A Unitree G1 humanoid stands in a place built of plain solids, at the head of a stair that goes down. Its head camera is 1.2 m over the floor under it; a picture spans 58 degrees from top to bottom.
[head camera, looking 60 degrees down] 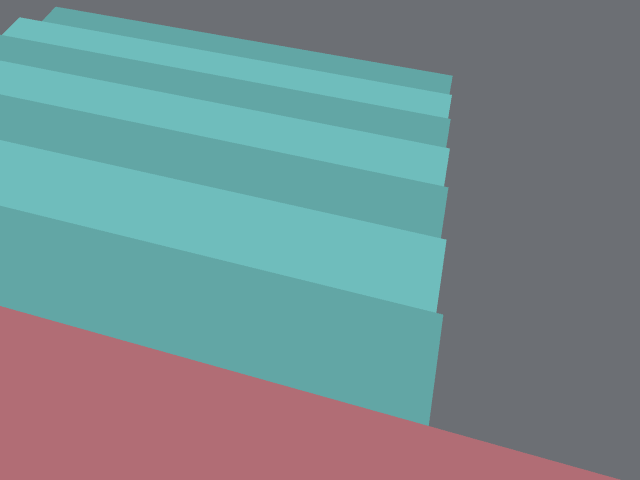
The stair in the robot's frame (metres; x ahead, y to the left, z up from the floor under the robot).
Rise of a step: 0.14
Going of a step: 0.37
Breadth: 3.31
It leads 15 degrees to the right of straight ahead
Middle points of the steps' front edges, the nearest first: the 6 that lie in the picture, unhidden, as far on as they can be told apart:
1.28 1.10 -0.27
1.64 1.00 -0.41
2.00 0.91 -0.55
2.36 0.81 -0.69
2.72 0.71 -0.83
3.08 0.62 -0.96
